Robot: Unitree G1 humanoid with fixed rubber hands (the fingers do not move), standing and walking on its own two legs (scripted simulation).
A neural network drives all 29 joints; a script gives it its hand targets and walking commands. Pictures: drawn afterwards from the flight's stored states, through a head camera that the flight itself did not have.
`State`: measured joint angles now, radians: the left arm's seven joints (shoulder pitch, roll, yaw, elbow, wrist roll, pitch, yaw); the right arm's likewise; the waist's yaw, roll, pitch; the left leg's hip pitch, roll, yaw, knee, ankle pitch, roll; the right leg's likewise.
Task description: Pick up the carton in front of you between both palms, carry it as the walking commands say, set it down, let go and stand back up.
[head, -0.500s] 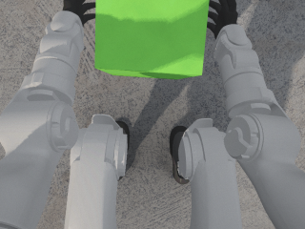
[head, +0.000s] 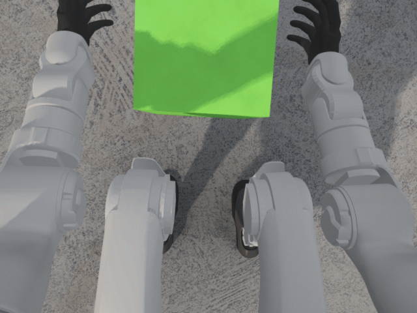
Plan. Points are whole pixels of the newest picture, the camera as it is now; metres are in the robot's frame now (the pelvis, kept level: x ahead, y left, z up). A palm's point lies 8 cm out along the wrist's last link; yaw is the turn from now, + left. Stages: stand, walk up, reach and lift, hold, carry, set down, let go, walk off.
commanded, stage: set down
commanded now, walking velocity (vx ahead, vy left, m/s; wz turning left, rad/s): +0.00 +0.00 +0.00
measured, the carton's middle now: (203, 64) +0.50 +0.03 -0.25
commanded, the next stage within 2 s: let go in 0.88 s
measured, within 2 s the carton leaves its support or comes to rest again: neither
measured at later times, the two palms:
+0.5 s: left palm out of the picture +0.52 +0.24 +0.02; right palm (411, 4) +0.51 -0.16 +0.02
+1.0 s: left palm out of the picture +0.51 +0.24 +0.16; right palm out of the picture +0.50 -0.16 +0.16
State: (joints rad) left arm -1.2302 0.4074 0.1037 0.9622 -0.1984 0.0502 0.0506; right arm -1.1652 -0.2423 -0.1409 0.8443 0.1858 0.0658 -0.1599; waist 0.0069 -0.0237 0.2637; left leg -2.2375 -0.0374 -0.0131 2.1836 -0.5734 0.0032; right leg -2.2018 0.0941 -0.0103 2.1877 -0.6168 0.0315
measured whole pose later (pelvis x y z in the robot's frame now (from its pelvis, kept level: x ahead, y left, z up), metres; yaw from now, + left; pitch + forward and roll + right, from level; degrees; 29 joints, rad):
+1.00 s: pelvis +0.04 +0.00 +0.27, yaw +1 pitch +44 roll -2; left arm -0.94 0.29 0.29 0.88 0.05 0.09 -0.06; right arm -0.85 -0.14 -0.28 0.74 -0.02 0.10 -0.06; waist -0.01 0.00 -0.11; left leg -1.57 -0.05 -0.04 1.15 -0.34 0.01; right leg -1.54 0.06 0.03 1.15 -0.37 0.02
